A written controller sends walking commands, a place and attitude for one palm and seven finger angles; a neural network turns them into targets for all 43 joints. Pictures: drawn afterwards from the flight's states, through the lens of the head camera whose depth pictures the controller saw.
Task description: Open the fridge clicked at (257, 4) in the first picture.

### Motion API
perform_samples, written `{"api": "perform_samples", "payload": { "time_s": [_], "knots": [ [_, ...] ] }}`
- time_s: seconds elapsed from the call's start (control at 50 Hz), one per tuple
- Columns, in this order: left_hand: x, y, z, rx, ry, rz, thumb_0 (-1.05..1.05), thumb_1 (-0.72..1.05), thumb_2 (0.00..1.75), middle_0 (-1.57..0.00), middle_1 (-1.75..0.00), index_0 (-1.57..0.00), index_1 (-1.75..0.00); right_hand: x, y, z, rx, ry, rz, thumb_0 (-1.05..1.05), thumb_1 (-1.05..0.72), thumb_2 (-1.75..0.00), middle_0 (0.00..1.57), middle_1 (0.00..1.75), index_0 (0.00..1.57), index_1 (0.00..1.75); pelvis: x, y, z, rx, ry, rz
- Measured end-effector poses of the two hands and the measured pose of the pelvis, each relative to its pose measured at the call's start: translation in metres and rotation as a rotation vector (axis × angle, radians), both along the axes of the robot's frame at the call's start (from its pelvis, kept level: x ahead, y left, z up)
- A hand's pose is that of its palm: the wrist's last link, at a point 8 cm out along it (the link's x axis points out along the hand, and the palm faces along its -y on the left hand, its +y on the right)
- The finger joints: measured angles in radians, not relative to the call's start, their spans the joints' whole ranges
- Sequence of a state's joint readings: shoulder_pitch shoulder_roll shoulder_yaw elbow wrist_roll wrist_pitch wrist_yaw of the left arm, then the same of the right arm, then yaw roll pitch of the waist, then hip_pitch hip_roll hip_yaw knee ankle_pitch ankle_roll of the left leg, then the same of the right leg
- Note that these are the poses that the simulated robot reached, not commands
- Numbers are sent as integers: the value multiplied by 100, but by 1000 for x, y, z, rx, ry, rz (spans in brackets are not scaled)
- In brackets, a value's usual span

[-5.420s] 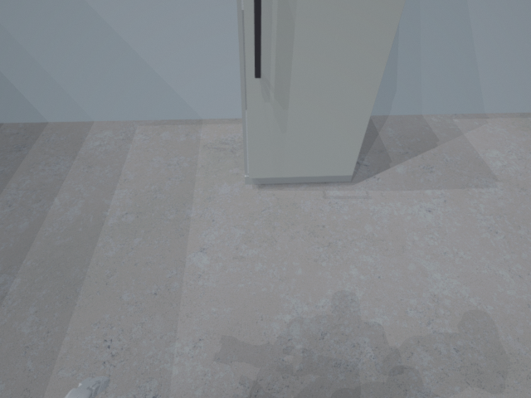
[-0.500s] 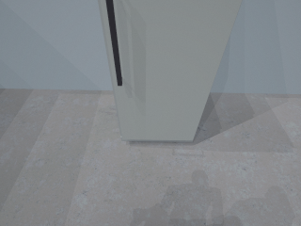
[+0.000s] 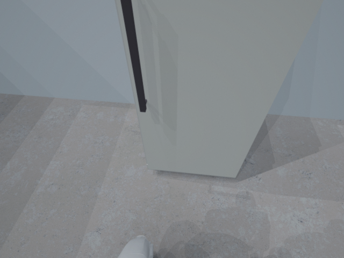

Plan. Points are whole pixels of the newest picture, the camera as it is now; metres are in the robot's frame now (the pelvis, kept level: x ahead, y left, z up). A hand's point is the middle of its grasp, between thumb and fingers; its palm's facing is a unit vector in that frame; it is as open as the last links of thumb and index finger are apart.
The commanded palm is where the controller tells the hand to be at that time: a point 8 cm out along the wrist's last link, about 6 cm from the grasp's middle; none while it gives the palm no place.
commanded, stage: take the last steps up to it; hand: left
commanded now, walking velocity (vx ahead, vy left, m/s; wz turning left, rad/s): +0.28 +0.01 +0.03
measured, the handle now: (136, 55) +0.66 +0.18 +0.12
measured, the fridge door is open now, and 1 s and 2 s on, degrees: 0 0 0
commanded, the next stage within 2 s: come to a stop and stand still in 0.28 s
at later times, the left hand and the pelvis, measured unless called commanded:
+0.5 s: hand (115, 208) +0.27 +0.21 -0.16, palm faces +0.03 -0.98 -0.21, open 7.4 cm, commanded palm none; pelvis +0.18 +0.02 +0.00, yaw -1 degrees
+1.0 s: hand (90, 237) +0.19 +0.26 -0.18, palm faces +0.09 -0.98 -0.19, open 7.3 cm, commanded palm none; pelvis +0.14 +0.07 +0.00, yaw +1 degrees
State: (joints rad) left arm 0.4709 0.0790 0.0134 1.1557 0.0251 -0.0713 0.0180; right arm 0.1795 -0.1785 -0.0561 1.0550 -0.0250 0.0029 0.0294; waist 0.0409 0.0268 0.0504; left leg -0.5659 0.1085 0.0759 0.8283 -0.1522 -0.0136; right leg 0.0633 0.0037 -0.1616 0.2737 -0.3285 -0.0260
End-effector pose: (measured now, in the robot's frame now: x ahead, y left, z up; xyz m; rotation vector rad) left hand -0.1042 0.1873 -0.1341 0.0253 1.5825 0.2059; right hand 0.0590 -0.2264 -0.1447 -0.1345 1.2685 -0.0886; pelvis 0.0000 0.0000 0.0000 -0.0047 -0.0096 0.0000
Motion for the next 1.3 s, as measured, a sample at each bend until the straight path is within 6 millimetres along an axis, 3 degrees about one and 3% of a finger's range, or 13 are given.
{"api": "perform_samples", "payload": {
  "time_s": [0.12, 0.18, 0.24, 0.3, 0.4, 0.48, 0.56, 0.7, 0.88, 1.02, 1.16, 1.22, 1.3],
  "knots": [
    [25, 14, -17, -41, 109, 45, 0, 91, 90, -20, -30, -20, -30, 109, 37, -6, -13, -122, 79, 1, -91, -90, 20, 30, 19, 29, 59, 25, -19, -6, 12, 5],
    [63, 34, -24, -36, 96, 25, 0, 91, 90, -20, -30, -20, -30, 136, 51, -3, -20, -167, 66, 1, -91, -90, 20, 30, 20, 29, 81, 35, -20, 9, -1, -8],
    [123, 57, -24, -5, 3, -18, 0, 91, 90, -20, -30, -20, -29, 139, 57, 4, -19, -153, 25, 0, -91, -90, 20, 30, 20, 30, 102, 40, -12, 17, -9, -22],
    [192, 74, -19, 30, -124, -65, 0, 91, 90, -20, -30, -20, -29, 144, 45, 14, -58, -167, -43, -3, -95, -90, 21, 30, 20, 30, 120, 42, -4, 21, -11, -25],
    [295, 83, -7, 71, -318, -111, 0, 91, 90, -19, -30, -20, -29, 138, 30, 14, -75, -72, -49, -2, -95, -90, 20, 30, 20, 30, 150, 39, 2, 25, -10, -22],
    [354, 73, 1, 89, -403, -152, 0, 91, 90, -19, -30, -20, -29, 129, 26, 3, -51, 21, -68, -1, -93, -90, 20, 30, 20, 30, 173, 29, -1, 30, -19, -15],
    [386, 56, -3, 102, -426, -191, 0, 91, 90, -19, -30, -20, -29, 125, 22, -15, -10, 97, -107, 0, -92, -90, 20, 30, 20, 30, 193, 15, -10, 34, -23, -21],
    [382, 45, -5, 91, -392, -161, 0, 91, 90, -20, -30, -20, -30, 129, 22, -18, -8, 159, -99, 1, -91, -90, 20, 30, 20, 29, 187, 16, -9, 17, -20, 15],
    [330, 99, -25, 99, -349, -106, 0, 91, 90, -20, -30, -21, -30, 137, 40, -8, -79, 23, -54, 1, -91, -90, 20, 30, 20, 29, 153, 50, -19, -1, -26, 19],
    [275, 125, -18, 71, -262, -67, 0, 91, 90, -20, -30, -20, -29, 108, 69, 16, -94, 20, -41, 1, -92, -90, 20, 30, 20, 30, 141, 68, 0, -15, -27, 12],
    [218, 122, -13, 48, -125, -74, 0, 91, 90, -20, -30, -20, -29, 84, 72, 22, -89, 42, -73, 1, -92, -90, 20, 30, 20, 30, 135, 69, 8, -7, 4, -4],
    [208, 113, -11, 40, -82, -93, 0, 91, 90, -20, -30, -20, -29, 70, 68, 20, -79, 65, -95, 1, -92, -90, 20, 30, 20, 30, 130, 63, 8, -3, 9, -8],
    [212, 94, -8, 42, -93, -113, 0, 91, 90, -20, -30, -20, -29, 45, 58, 11, -54, 124, -116, 1, -91, -90, 20, 30, 20, 30, 124, 50, 7, 5, 11, -6]
  ]
}}
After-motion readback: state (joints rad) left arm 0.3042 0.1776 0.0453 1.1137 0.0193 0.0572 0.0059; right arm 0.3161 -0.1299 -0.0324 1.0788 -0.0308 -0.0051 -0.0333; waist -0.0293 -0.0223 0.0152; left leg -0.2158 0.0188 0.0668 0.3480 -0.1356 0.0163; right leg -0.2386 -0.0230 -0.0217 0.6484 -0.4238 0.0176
